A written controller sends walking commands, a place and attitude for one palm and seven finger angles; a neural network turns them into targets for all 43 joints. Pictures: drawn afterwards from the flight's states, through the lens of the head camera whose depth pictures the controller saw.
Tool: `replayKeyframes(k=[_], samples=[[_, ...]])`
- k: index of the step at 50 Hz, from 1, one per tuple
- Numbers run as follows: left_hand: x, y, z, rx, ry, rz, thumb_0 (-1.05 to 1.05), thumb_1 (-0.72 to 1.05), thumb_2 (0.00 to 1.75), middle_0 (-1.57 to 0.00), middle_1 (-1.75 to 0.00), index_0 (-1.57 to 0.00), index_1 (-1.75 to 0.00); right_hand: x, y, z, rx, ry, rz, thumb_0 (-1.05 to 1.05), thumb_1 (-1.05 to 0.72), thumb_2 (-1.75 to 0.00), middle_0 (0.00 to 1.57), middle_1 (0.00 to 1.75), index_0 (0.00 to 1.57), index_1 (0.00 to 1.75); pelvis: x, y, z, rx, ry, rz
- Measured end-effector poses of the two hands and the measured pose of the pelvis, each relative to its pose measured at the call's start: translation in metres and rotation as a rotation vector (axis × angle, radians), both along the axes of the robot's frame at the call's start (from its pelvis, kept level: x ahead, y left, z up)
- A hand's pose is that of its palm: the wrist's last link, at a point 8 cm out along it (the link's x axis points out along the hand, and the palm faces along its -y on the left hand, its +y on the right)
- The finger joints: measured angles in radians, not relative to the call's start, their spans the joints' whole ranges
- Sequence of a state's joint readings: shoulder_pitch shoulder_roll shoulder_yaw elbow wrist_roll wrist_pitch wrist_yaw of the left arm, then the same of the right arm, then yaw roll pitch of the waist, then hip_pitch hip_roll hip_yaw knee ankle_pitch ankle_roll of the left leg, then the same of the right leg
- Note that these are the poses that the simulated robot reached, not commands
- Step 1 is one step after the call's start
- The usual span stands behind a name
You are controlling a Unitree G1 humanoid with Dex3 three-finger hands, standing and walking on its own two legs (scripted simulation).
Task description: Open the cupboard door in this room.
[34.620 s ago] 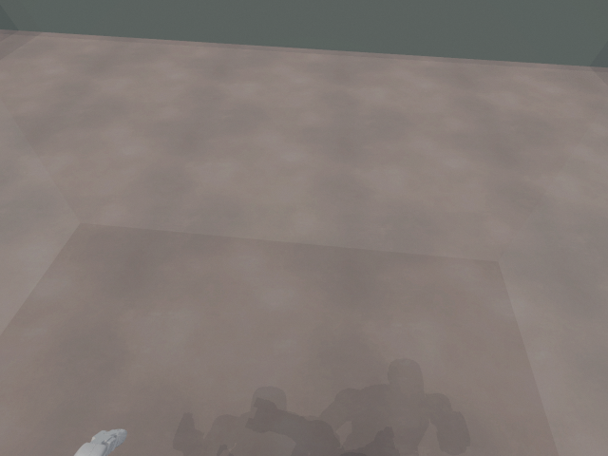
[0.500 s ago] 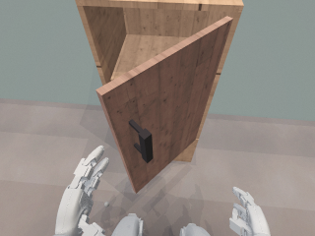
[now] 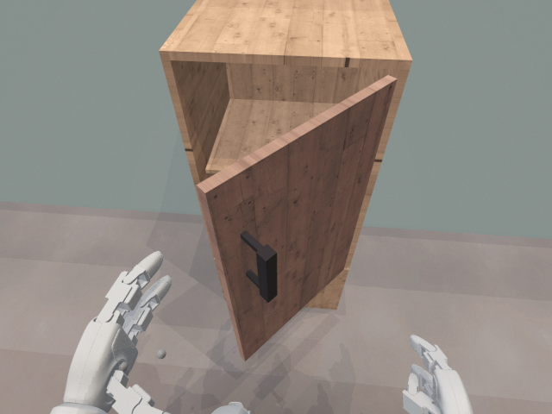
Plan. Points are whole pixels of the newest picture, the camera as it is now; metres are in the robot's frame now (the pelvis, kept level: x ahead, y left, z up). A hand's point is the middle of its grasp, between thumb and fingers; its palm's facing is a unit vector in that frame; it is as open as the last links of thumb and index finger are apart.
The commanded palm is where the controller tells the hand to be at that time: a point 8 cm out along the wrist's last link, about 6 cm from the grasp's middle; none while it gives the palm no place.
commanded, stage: draw the hand back to the body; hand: left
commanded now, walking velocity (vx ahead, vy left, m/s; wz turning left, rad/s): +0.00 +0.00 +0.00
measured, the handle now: (258, 266) +0.33 +0.05 +0.04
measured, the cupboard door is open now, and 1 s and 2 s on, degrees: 48 48 48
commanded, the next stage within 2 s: step back with the hand held close in 1.16 s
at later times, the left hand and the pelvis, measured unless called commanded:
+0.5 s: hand (49, 295) +0.21 +0.25 +0.17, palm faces +0.32 -0.87 -0.37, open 12.5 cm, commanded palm +0.16 +0.29 +0.19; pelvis +0.03 +0.02 +0.05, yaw +0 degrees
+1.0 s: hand (5, 254) +0.22 +0.27 +0.22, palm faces +0.43 -0.82 -0.38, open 7.6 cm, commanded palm +0.17 +0.31 +0.24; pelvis +0.03 +0.01 +0.07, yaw -2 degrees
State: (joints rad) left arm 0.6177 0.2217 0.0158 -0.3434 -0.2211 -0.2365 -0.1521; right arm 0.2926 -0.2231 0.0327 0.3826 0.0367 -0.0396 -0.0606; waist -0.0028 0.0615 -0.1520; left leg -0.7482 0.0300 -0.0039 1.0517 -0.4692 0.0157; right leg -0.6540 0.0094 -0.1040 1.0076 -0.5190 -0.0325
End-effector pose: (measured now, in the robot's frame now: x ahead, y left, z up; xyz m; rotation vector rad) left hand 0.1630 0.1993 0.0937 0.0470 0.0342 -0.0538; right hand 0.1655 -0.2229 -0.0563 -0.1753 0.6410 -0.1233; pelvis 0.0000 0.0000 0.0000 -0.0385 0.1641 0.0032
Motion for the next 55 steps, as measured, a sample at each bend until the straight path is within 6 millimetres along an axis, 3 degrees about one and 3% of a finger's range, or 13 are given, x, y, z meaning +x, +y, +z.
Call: replayKeyframes(k=[5, 10, 18, 27, 42, 45, 51, 55], samples=[[0.002, 0.017, 0.022, 0.024, -0.057, 0.020, -0.01, -0.46, 0.31, -0.15, -0.30, -0.15, -0.30, 0.004, 0.000, 0.011, -0.011, -0.023, -0.006, 0.01, -0.90, -0.90, 0.20, 0.30, 0.21, 0.30, 0.004, 0.003, 0.007, -0.004, -0.021, -0.001], [0.000, 0.036, 0.042, 0.192, -0.003, 0.159, -0.01, -0.36, 0.35, -0.16, -0.30, -0.15, -0.30, 0.009, 0.006, 0.021, -0.020, -0.012, -0.027, 0.01, -0.90, -0.90, 0.20, 0.30, 0.21, 0.30, 0.011, 0.008, 0.020, 0.001, -0.051, -0.012], [-0.003, 0.063, 0.058, 0.300, 0.067, 0.299, -0.01, -0.12, 0.46, -0.17, -0.30, -0.16, -0.30, 0.018, 0.024, 0.032, -0.024, 0.005, 0.005, 0.01, -0.90, -0.90, 0.20, 0.30, 0.21, 0.30, 0.019, 0.018, 0.039, 0.008, -0.104, -0.011], [0.012, 0.091, 0.101, 0.354, -0.057, 0.396, 0.00, 0.19, 0.59, -0.18, -0.30, -0.18, -0.30, 0.032, 0.037, 0.044, -0.019, -0.013, 0.052, 0.01, -0.90, -0.90, 0.21, 0.30, 0.21, 0.30, 0.028, 0.025, 0.053, 0.014, -0.161, -0.012], [0.019, 0.120, 0.155, 0.427, -0.210, 0.505, 0.01, 0.70, 0.81, -0.20, -0.31, -0.20, -0.30, 0.040, 0.026, 0.054, -0.028, 0.009, 0.066, 0.01, -0.90, -0.90, 0.21, 0.30, 0.21, 0.30, 0.032, 0.021, 0.067, 0.023, -0.217, -0.025], [0.019, 0.118, 0.155, 0.414, -0.210, 0.513, 0.01, 0.78, 0.84, -0.20, -0.31, -0.20, -0.30, 0.038, 0.021, 0.053, -0.024, 0.018, 0.064, 0.01, -0.90, -0.90, 0.21, 0.30, 0.21, 0.30, 0.030, 0.018, 0.068, 0.025, -0.222, -0.025], [0.018, 0.104, 0.137, 0.378, -0.137, 0.476, 0.01, 0.86, 0.88, -0.21, -0.31, -0.20, -0.30, 0.031, 0.010, 0.051, -0.030, 0.044, 0.047, 0.01, -0.90, -0.90, 0.21, 0.30, 0.21, 0.30, 0.028, 0.011, 0.070, 0.028, -0.228, -0.029], [0.014, 0.098, 0.139, 0.385, -0.147, 0.470, 0.02, 0.88, 0.89, -0.21, -0.31, -0.20, -0.30, 0.027, 0.003, 0.051, -0.038, 0.044, 0.041, 0.01, -0.90, -0.90, 0.21, 0.30, 0.21, 0.30, 0.028, 0.005, 0.070, 0.027, -0.236, -0.026]])
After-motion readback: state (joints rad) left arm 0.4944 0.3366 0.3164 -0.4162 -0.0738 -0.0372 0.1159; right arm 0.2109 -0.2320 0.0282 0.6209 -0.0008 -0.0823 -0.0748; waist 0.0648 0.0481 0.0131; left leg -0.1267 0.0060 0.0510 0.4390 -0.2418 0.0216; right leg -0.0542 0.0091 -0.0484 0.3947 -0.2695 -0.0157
